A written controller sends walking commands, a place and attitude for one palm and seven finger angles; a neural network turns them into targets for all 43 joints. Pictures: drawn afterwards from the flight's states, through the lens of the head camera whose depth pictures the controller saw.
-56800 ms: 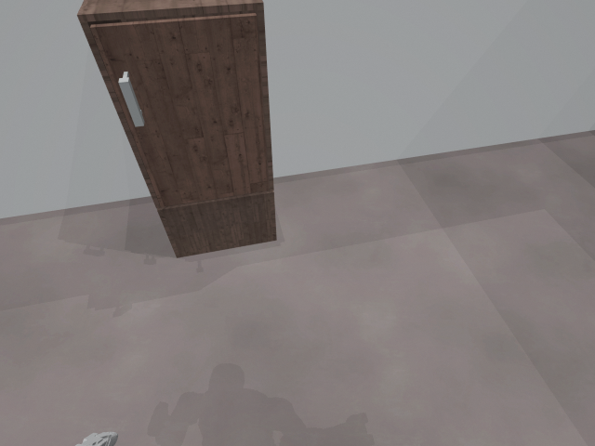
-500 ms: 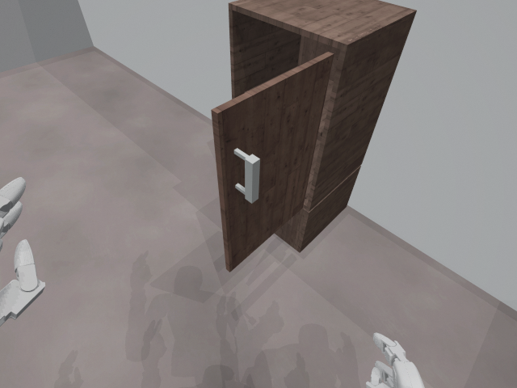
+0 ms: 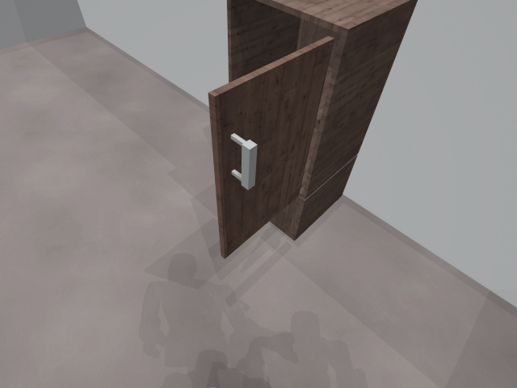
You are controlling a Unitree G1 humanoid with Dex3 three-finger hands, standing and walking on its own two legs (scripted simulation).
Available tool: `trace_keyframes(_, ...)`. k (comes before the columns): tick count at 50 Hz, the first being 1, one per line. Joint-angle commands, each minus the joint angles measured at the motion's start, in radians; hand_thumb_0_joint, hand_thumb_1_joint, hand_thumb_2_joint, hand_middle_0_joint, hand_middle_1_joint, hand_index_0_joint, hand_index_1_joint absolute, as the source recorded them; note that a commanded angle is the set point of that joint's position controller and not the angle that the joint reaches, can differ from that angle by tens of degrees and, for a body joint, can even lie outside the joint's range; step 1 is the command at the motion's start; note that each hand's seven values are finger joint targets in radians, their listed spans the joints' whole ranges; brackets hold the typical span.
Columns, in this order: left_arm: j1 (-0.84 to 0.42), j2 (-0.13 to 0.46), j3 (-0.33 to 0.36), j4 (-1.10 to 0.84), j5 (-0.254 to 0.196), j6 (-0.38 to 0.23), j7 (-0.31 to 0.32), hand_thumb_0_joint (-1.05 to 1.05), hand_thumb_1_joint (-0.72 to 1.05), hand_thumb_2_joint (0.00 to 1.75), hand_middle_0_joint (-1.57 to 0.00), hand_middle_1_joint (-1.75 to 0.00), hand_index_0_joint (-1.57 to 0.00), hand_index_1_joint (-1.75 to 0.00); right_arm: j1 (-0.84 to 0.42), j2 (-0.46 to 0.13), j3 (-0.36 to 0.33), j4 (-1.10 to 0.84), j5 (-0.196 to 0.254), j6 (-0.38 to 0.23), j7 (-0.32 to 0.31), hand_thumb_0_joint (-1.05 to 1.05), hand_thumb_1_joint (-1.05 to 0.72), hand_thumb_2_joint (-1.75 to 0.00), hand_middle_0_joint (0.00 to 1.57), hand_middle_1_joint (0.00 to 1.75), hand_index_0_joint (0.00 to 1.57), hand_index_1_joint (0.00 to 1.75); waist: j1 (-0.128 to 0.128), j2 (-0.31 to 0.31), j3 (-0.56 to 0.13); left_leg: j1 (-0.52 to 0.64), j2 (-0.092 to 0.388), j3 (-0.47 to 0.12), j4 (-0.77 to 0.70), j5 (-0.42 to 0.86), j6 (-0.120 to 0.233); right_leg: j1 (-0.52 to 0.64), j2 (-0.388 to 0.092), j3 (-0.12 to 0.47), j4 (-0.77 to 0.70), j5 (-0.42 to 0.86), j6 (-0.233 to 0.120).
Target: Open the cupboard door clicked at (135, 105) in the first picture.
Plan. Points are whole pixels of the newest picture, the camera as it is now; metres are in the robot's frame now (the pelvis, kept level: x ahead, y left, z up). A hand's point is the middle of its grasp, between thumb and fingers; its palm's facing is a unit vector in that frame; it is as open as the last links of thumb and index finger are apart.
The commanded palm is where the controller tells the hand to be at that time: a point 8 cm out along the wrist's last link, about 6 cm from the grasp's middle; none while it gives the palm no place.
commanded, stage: let the arm hang, fingers relaxed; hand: left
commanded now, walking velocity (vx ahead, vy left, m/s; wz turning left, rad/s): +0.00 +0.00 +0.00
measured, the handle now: (242, 161) +0.57 +0.05 -0.01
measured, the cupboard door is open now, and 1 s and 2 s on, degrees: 90 90 90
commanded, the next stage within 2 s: look to check the result in 0.80 s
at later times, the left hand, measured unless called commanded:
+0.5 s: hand out of the picture -0.02 +0.15 -0.16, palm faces +0.06 -0.98 -0.21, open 7.4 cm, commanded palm none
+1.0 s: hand out of the picture +0.02 +0.13 -0.17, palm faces +0.05 -0.98 -0.19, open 7.4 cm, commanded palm none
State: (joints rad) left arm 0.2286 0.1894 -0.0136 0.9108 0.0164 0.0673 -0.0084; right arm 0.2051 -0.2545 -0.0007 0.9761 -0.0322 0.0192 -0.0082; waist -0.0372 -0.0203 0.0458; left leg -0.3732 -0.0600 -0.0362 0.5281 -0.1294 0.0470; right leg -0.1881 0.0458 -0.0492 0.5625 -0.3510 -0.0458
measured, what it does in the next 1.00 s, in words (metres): shifts its weight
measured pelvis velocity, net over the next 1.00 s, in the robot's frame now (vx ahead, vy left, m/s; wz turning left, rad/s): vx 0.04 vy -0.03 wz -0.01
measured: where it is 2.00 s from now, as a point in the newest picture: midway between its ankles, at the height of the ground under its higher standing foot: outside the picture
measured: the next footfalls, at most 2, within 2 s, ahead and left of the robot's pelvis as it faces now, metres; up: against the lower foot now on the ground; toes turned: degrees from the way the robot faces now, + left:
none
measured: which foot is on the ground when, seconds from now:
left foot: down 0.00-1.00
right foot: down 0.00-1.00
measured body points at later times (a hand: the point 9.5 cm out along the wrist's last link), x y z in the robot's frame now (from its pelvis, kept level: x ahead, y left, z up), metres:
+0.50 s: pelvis +0.02 -0.02 +0.01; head +0.02 -0.03 +0.46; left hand -0.02 +0.20 -0.15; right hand +0.02 -0.24 -0.16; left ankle +0.10 +0.08 -0.73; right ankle -0.03 -0.09 -0.73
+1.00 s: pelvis +0.04 -0.03 +0.01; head +0.05 -0.04 +0.46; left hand +0.01 +0.18 -0.15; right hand +0.03 -0.25 -0.16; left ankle +0.10 +0.08 -0.73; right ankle -0.03 -0.09 -0.73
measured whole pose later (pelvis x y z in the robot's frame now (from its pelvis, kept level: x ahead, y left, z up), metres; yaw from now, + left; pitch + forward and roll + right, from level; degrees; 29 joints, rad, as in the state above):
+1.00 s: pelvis +0.04 -0.03 +0.01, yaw +0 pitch -2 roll +0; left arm 0.31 0.13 0.01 1.14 0.00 0.00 0.04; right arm 0.26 -0.13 0.00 1.15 -0.02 0.02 -0.05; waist 0.00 0.01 0.07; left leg -0.25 -0.03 -0.05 0.45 -0.16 0.00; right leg -0.03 0.08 -0.04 0.40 -0.33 -0.08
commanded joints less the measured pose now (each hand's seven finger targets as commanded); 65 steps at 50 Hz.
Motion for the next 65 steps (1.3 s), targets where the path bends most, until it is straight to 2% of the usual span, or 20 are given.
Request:
trace_keyframes(1, 0.108, 0.18, 0.061, 0.06, -0.004, -0.066, 0.022, 0.0, 0.9, 0.9, -0.2, -0.3, -0.2, -0.3, -0.034, -0.112, -0.022, -0.014, 0.009, -0.025, -0.019, 0.0, -0.9, -0.9, 0.2, 0.3, 0.2, 0.3, 0.062, 0.155, -0.081, 0.044, 0.142, -0.225, -0.249, -0.147, 0.02, 0.086, -0.109, 0.129, -0.177, 0.023, -0.031)
trace_keyframes(3, 0.112, 0.153, 0.053, 0.113, -0.008, -0.076, 0.025, 0.0, 0.9, 0.9, -0.2, -0.3, -0.2, -0.3, 0.001, -0.078, -0.021, 0.028, 0.012, -0.02, -0.023, 0.0, -0.9, -0.9, 0.2, 0.3, 0.2, 0.3, 0.042, 0.155, -0.079, 0.121, 0.115, -0.16, -0.189, -0.084, 0.002, 0.039, -0.139, 0.158, -0.241, 0.026, -0.042)
trace_keyframes(4, 0.107, 0.146, 0.05, 0.132, -0.01, -0.078, 0.027, 0.0, 0.9, 0.9, -0.2, -0.3, -0.2, -0.3, 0.023, -0.067, -0.022, 0.048, 0.014, -0.016, -0.026, 0.0, -0.9, -0.9, 0.2, 0.3, 0.2, 0.3, 0.028, 0.127, -0.063, 0.152, 0.112, -0.145, -0.167, -0.07, -0.005, 0.0, -0.147, 0.162, -0.266, 0.006, -0.047)
trace_keyframes(5, 0.106, 0.143, 0.048, 0.146, -0.01, -0.081, 0.028, 0.0, 0.9, 0.9, -0.2, -0.3, -0.2, -0.3, 0.044, -0.069, -0.024, 0.06, 0.016, -0.013, -0.028, 0.0, -0.9, -0.9, 0.2, 0.3, 0.2, 0.3, 0.022, 0.06, -0.047, 0.185, 0.114, -0.132, -0.141, -0.044, -0.005, -0.032, -0.148, 0.155, -0.292, 0.005, -0.045)
trace_keyframes(8, 0.107, 0.117, 0.035, 0.187, -0.013, -0.078, 0.035, 0.0, 0.9, 0.9, -0.2, -0.3, -0.2, -0.3, 0.085, -0.047, -0.024, 0.103, 0.018, -0.004, -0.032, 0.0, -0.9, -0.9, 0.2, 0.3, 0.2, 0.3, 0.005, 0.032, 0.01, 0.217, 0.115, -0.117, -0.107, -0.023, -0.007, -0.102, -0.159, 0.151, -0.325, -0.025, -0.045)
trace_keyframes(11, 0.138, 0.101, 0.029, 0.219, -0.015, -0.075, 0.04, 0.0, 0.9, 0.9, -0.2, -0.3, -0.2, -0.3, 0.096, -0.034, -0.02, 0.124, 0.018, -0.003, -0.036, 0.0, -0.9, -0.9, 0.2, 0.3, 0.2, 0.3, 0.01, 0.044, 0.031, 0.203, 0.127, -0.125, -0.124, -0.014, 0.001, -0.091, -0.146, 0.136, -0.309, -0.011, -0.041)
trace_keyframes(18, 0.188, 0.064, 0.022, 0.245, -0.015, -0.071, 0.049, 0.0, 0.9, 0.9, -0.2, -0.3, -0.2, -0.3, 0.109, 0.001, -0.013, 0.146, 0.015, -0.003, -0.037, 0.0, -0.9, -0.9, 0.2, 0.3, 0.2, 0.3, 0.027, -0.011, 0.071, 0.165, 0.126, -0.118, -0.143, -0.017, 0.006, -0.067, -0.139, 0.125, -0.292, -0.004, -0.028)
trace_keyframes(22, 0.186, 0.057, 0.025, 0.238, -0.014, -0.075, 0.053, 0.0, 0.9, 0.9, -0.2, -0.3, -0.2, -0.3, 0.102, 0.016, -0.008, 0.155, 0.015, -0.008, -0.036, 0.0, -0.9, -0.9, 0.2, 0.3, 0.2, 0.3, 0.03, 0.004, 0.07, 0.167, 0.126, -0.106, -0.133, 0.041, 0.005, -0.047, -0.144, 0.123, -0.282, 0.066, -0.015)
trace_keyframes(24, 0.179, 0.051, 0.027, 0.231, -0.014, -0.076, 0.056, 0.0, 0.9, 0.9, -0.2, -0.3, -0.2, -0.3, 0.109, 0.025, -0.006, 0.16, 0.013, -0.009, -0.035, 0.0, -0.9, -0.9, 0.2, 0.3, 0.2, 0.3, 0.03, -0.01, 0.079, 0.154, 0.124, -0.104, -0.133, 0.048, 0.003, -0.038, -0.146, 0.124, -0.285, 0.08, -0.01)
trace_keyframes(31, 0.154, 0.045, 0.038, 0.21, -0.015, -0.078, 0.062, 0.0, 0.9, 0.9, -0.2, -0.3, -0.2, -0.3, 0.109, 0.042, -0.004, 0.156, 0.012, -0.016, -0.039, 0.0, -0.9, -0.9, 0.2, 0.3, 0.2, 0.3, 0.035, 0.024, 0.062, 0.136, 0.123, -0.09, -0.116, 0.112, 0.0, 0.022, -0.151, 0.118, -0.267, 0.217, 0.012)
trace_keyframes(34, 0.151, 0.045, 0.039, 0.212, -0.017, -0.077, 0.06, 0.0, 0.9, 0.9, -0.2, -0.3, -0.2, -0.3, 0.105, 0.043, -0.001, 0.156, 0.011, -0.017, -0.042, 0.0, -0.9, -0.9, 0.2, 0.3, 0.2, 0.3, 0.04, 0.066, 0.069, 0.132, 0.124, -0.088, -0.119, 0.118, -0.001, 0.031, -0.15, 0.125, -0.264, 0.237, 0.012)
trace_keyframes(36, 0.151, 0.044, 0.04, 0.211, -0.016, -0.076, 0.06, 0.0, 0.9, 0.9, -0.2, -0.3, -0.2, -0.3, 0.111, 0.041, -0.003, 0.152, 0.012, -0.017, -0.043, 0.0, -0.9, -0.9, 0.2, 0.3, 0.2, 0.3, 0.037, 0.029, 0.061, 0.14, 0.127, -0.085, -0.114, 0.121, -0.001, 0.038, -0.149, 0.117, -0.264, 0.253, 0.014)
trace_keyframes(42, 0.155, 0.042, 0.042, 0.203, -0.017, -0.077, 0.063, 0.0, 0.9, 0.9, -0.2, -0.3, -0.2, -0.3, 0.118, 0.036, -0.007, 0.149, 0.015, -0.016, -0.046, 0.0, -0.9, -0.9, 0.2, 0.3, 0.2, 0.3, 0.035, -0.005, 0.039, 0.161, 0.125, -0.074, -0.098, 0.138, 0.001, 0.059, -0.15, 0.114, -0.26, 0.328, 0.03)
trace_keyframes(46, 0.163, 0.038, 0.039, 0.207, -0.018, -0.075, 0.063, 0.0, 0.9, 0.9, -0.2, -0.3, -0.2, -0.3, 0.113, 0.039, -0.007, 0.152, 0.015, -0.012, -0.047, 0.0, -0.9, -0.9, 0.2, 0.3, 0.2, 0.3, 0.033, 0.024, 0.054, 0.175, 0.126, -0.074, -0.099, 0.124, 0.001, 0.036, -0.147, 0.119, -0.267, 0.287, 0.024)
trace_keyframes(49, 0.168, 0.038, 0.04, 0.21, -0.018, -0.077, 0.062, 0.0, 0.9, 0.9, -0.2, -0.3, -0.2, -0.3, 0.117, 0.033, -0.007, 0.152, 0.015, -0.016, -0.048, 0.0, -0.9, -0.9, 0.2, 0.3, 0.2, 0.3, 0.033, 0.01, 0.044, 0.181, 0.131, -0.084, -0.109, 0.137, 0.006, 0.047, -0.141, 0.122, -0.263, 0.281, 0.02)
trace_keyframes(53, 0.177, 0.035, 0.037, 0.215, -0.018, -0.078, 0.06, 0.0, 0.9, 0.9, -0.2, -0.3, -0.2, -0.3, 0.112, 0.028, -0.006, 0.154, 0.014, -0.019, -0.049, 0.0, -0.9, -0.9, 0.2, 0.3, 0.2, 0.3, 0.034, 0.03, 0.039, 0.196, 0.135, -0.088, -0.117, 0.154, 0.009, 0.048, -0.139, 0.119, -0.261, 0.266, 0.01)
trace_keyframes(57, 0.182, 0.034, 0.038, 0.219, -0.016, -0.08, 0.061, 0.0, 0.9, 0.9, -0.2, -0.3, -0.2, -0.3, 0.109, 0.023, -0.007, 0.152, 0.015, -0.021, -0.049, 0.0, -0.9, -0.9, 0.2, 0.3, 0.2, 0.3, 0.034, 0.002, 0.038, 0.204, 0.133, -0.089, -0.118, 0.162, 0.012, 0.051, -0.14, 0.114, -0.262, 0.285, 0.014)
trace_keyframes(60, 0.184, 0.036, 0.037, 0.221, -0.016, -0.08, 0.061, 0.0, 0.9, 0.9, -0.2, -0.3, -0.2, -0.3, 0.1, 0.019, -0.009, 0.151, 0.017, -0.018, -0.048, 0.0, -0.9, -0.9, 0.2, 0.3, 0.2, 0.3, 0.037, 0.003, 0.055, 0.2, 0.131, -0.085, -0.119, 0.132, 0.01, 0.035, -0.14, 0.116, -0.276, 0.252, 0.019)
trace_keyframes(62, 0.178, 0.038, 0.036, 0.221, -0.016, -0.081, 0.06, 0.0, 0.9, 0.9, -0.2, -0.3, -0.2, -0.3, 0.101, 0.02, -0.008, 0.154, 0.015, -0.019, -0.047, 0.0, -0.9, -0.9, 0.2, 0.3, 0.2, 0.3, 0.033, 0.027, 0.051, 0.201, 0.132, -0.09, -0.126, 0.133, 0.01, 0.039, -0.141, 0.122, -0.274, 0.242, 0.011)
trace_keyframes(65, 0.181, 0.042, 0.037, 0.222, -0.015, -0.082, 0.06, 0.0, 0.9, 0.9, -0.2, -0.3, -0.2, -0.3, 0.087, 0.011, -0.01, 0.15, 0.016, -0.02, -0.047, 0.0, -0.9, -0.9, 0.2, 0.3, 0.2, 0.3, 0.037, 0.011, 0.049, 0.205, 0.13, -0.089, -0.122, 0.134, 0.01, 0.038, -0.141, 0.12, -0.278, 0.251, 0.016)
